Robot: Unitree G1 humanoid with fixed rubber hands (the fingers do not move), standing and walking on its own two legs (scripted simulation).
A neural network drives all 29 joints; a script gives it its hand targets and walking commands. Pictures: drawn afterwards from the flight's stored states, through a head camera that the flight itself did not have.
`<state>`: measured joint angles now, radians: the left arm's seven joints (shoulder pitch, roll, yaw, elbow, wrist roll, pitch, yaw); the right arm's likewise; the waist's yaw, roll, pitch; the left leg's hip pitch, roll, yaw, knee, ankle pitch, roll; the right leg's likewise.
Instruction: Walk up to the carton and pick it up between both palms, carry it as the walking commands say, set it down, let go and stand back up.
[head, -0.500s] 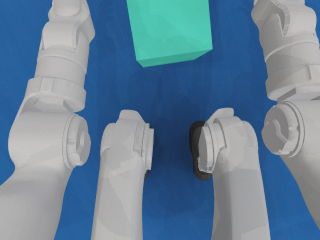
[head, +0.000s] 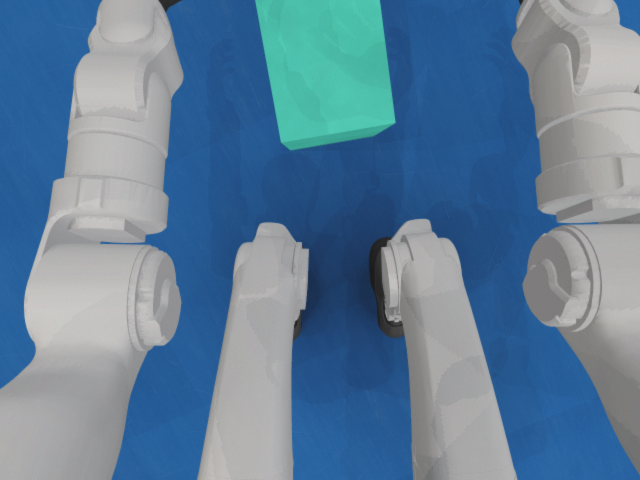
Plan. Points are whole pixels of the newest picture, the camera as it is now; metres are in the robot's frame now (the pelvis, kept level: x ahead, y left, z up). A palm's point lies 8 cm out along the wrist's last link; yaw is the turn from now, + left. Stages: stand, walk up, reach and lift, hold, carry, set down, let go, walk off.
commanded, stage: set down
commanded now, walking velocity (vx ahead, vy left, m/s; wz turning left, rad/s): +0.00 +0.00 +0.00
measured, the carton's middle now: (320, 50) +0.59 +0.02 -0.41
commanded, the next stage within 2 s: let go in 0.50 s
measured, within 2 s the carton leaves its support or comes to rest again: neither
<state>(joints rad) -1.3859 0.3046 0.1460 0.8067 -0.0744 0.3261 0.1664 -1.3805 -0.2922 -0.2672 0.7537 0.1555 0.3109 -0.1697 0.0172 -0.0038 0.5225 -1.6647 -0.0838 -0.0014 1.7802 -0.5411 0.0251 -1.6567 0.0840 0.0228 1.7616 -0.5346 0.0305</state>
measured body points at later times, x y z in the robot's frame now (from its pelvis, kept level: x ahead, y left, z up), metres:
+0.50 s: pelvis +0.00 +0.00 +0.12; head +0.34 +0.02 +0.42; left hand +0.56 +0.19 +0.02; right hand +0.57 -0.17 +0.02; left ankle +0.12 +0.09 -0.48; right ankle +0.12 -0.12 -0.48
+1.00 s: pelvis +0.06 -0.01 +0.20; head +0.30 +0.00 +0.57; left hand +0.41 +0.23 +0.08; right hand +0.43 -0.23 +0.08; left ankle +0.12 +0.09 -0.48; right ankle +0.12 -0.12 -0.48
